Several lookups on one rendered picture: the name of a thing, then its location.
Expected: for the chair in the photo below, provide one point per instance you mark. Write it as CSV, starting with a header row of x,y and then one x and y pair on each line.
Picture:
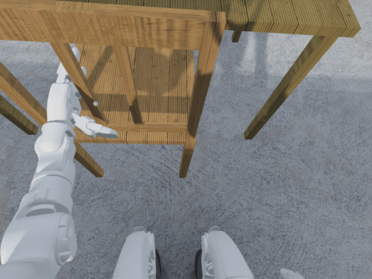
x,y
139,62

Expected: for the robot left upper arm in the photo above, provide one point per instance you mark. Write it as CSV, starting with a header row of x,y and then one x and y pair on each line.
x,y
37,246

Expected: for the robot shin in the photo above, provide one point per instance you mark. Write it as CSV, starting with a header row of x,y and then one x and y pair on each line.
x,y
207,269
151,266

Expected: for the table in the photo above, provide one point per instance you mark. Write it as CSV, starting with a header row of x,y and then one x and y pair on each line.
x,y
326,20

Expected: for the left robot shin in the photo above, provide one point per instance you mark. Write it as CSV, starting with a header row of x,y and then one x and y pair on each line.
x,y
151,266

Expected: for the right robot shin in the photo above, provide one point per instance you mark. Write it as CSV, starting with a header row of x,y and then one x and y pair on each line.
x,y
207,269

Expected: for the left robot hand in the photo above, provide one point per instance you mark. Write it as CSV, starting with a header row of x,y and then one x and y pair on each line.
x,y
63,98

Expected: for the robot left forearm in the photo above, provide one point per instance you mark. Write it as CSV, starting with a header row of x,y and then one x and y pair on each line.
x,y
53,181

